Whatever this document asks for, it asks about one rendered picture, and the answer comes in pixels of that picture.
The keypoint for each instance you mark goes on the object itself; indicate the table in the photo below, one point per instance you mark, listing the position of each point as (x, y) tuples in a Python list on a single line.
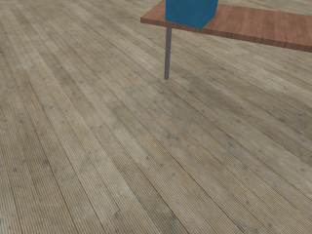
[(266, 27)]

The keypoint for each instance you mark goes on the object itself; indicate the carton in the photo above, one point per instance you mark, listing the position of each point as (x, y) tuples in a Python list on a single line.
[(193, 13)]

